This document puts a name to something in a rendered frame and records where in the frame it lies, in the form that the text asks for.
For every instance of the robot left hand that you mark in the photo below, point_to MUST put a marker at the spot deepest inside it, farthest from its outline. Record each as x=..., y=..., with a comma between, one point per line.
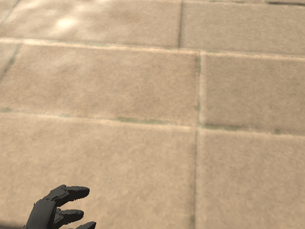
x=46, y=215

